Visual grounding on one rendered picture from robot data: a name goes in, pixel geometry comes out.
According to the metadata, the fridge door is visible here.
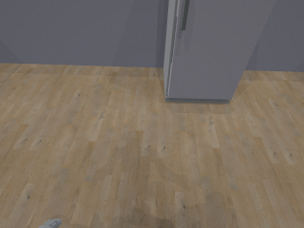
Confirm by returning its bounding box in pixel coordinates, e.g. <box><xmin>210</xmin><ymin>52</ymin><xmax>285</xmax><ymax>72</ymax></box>
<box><xmin>168</xmin><ymin>0</ymin><xmax>276</xmax><ymax>100</ymax></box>

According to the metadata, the left robot hand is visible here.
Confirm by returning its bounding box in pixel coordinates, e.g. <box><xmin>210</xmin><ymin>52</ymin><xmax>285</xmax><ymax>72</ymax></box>
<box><xmin>39</xmin><ymin>218</ymin><xmax>62</xmax><ymax>228</ymax></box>

